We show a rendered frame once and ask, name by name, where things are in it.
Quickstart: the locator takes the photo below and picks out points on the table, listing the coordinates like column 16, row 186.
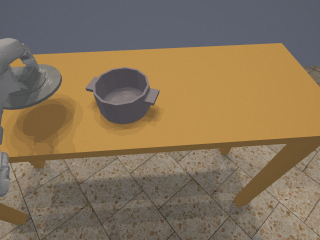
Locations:
column 210, row 97

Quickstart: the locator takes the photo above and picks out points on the pot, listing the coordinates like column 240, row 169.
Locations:
column 123, row 95

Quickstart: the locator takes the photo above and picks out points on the lid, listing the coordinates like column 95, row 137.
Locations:
column 45, row 84

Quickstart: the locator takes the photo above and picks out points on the left robot upper arm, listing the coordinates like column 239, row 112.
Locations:
column 4, row 173

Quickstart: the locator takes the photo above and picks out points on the left robot hand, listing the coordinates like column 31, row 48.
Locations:
column 12, row 49

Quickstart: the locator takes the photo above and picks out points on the knob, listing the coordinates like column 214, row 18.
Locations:
column 25, row 74

